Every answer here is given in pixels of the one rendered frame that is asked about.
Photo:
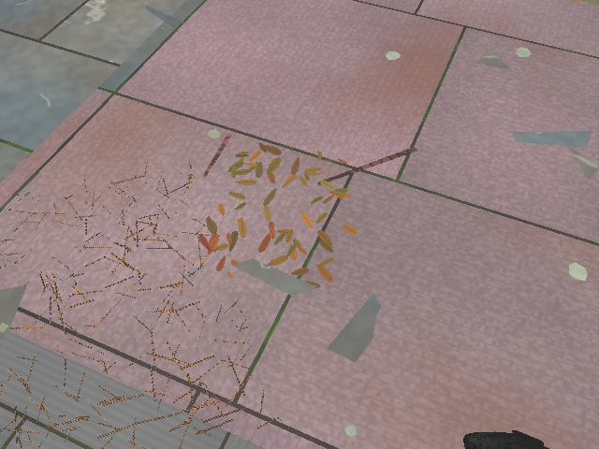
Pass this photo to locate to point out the right robot hand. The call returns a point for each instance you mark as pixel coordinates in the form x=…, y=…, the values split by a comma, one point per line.
x=501, y=440

